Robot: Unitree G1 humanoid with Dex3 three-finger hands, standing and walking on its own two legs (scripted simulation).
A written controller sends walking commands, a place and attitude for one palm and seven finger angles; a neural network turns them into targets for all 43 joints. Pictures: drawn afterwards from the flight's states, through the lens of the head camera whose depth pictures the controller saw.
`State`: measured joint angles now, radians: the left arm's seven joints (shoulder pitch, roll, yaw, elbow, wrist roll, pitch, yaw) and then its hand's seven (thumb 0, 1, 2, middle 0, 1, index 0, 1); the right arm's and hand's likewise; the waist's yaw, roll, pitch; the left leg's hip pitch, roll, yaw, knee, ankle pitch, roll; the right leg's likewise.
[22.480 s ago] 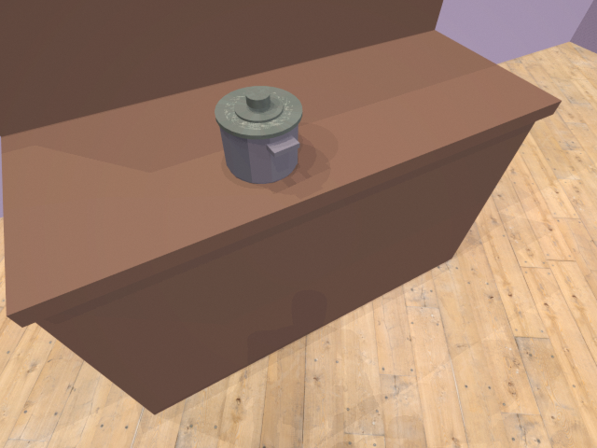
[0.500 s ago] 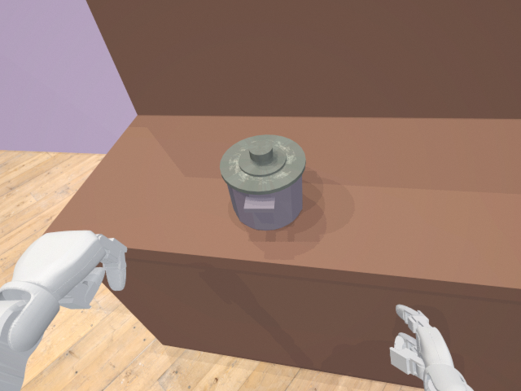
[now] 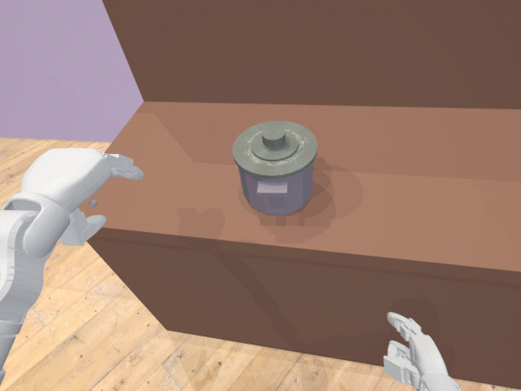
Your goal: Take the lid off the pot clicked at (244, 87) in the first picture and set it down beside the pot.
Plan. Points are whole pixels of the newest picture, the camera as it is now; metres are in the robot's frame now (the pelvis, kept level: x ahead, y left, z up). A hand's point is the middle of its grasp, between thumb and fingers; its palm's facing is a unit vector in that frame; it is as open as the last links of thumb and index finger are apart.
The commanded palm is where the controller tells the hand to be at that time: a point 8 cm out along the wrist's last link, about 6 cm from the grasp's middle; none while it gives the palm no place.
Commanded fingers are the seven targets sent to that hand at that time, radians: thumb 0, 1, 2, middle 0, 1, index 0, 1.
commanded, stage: reach forward and open the fingers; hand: left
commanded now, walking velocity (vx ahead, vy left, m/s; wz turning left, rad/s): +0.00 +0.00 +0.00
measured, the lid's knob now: (273, 136) +0.51 +0.04 +0.12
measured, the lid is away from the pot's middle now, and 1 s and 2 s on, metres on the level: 0.00 0.00 0.00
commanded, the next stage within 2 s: move the open hand above the knob in 0.14 s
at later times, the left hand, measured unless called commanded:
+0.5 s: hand (145, 175) +0.34 +0.20 +0.19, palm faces -0.07 +0.09 -0.99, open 10.1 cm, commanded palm +0.31 +0.20 +0.25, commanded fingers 0.00 -0.37 1.58 -0.84 -0.08 -0.84 -0.08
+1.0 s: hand (196, 163) +0.38 +0.14 +0.17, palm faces -0.13 -0.10 -0.99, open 10.2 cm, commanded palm +0.36 +0.15 +0.25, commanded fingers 0.00 -0.37 1.58 -0.84 -0.08 -0.84 -0.08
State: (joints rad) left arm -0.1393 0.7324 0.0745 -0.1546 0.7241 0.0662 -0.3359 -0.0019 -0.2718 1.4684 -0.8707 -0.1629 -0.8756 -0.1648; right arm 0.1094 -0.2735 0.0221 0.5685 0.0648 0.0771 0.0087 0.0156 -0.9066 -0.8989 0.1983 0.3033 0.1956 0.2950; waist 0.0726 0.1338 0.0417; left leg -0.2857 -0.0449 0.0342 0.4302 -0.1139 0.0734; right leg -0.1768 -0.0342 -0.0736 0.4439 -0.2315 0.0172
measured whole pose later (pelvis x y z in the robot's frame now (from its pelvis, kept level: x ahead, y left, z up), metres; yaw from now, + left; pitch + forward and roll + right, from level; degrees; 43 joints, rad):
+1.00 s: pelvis +0.04 -0.03 +0.00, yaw +0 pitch +1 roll +0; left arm -0.39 0.54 -0.15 -0.07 0.76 0.26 -0.42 0.00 -0.36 1.57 -0.85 -0.08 -0.85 -0.08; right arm 0.10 -0.31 0.02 0.54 0.09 0.14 0.07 0.02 -0.91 -0.90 0.20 0.30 0.19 0.29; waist 0.05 0.15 -0.02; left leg -0.30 -0.03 0.03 0.46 -0.18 0.04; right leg -0.20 -0.02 -0.07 0.48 -0.30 -0.01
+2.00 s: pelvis +0.05 -0.03 +0.00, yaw -2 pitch +3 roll +1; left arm -0.85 0.38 -0.37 0.42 0.85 0.32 -0.33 0.00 -0.36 1.57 -0.85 -0.08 -0.85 -0.08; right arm 0.17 -0.29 0.01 0.62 0.08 0.18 0.06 0.01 -0.91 -0.90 0.20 0.30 0.19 0.29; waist -0.04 0.11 -0.04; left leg -0.33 -0.02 0.05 0.47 -0.20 0.04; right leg -0.24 -0.02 -0.05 0.51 -0.32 -0.02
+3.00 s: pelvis +0.04 -0.02 +0.00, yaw -1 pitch +2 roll +0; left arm -0.92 0.36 -0.45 0.43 0.84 0.31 -0.32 0.00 -0.36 1.57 -0.86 -0.08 -0.86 -0.08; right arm 0.15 -0.27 0.02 0.64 0.08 0.14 0.05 0.01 -0.91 -0.90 0.20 0.30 0.19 0.29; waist -0.02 0.11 -0.02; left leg -0.33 -0.04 0.04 0.47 -0.18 0.05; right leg -0.24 -0.03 -0.06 0.51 -0.31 -0.01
